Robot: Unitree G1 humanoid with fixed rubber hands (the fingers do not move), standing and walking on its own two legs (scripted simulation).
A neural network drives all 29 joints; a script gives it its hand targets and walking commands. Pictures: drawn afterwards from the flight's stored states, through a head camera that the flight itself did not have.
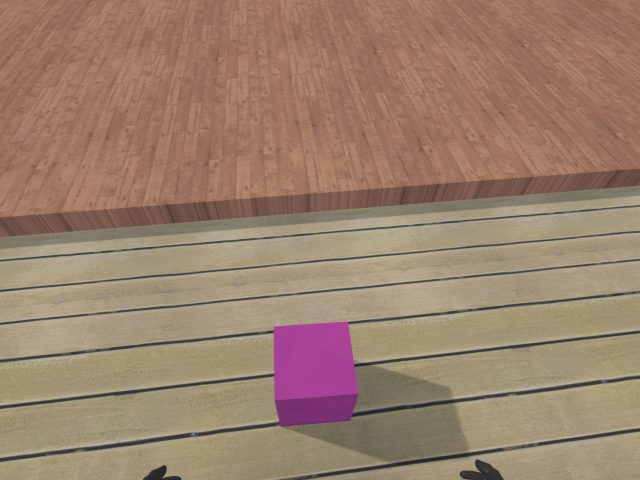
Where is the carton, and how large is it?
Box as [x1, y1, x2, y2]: [274, 321, 357, 426]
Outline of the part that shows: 347,321 274,326 274,399 280,426 350,420 357,396 357,387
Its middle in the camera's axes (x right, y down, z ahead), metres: -0.01 +0.40 +1.12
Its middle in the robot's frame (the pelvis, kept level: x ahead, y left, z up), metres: +0.46 +0.00 -0.64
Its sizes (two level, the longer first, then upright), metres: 0.210 0.200 0.250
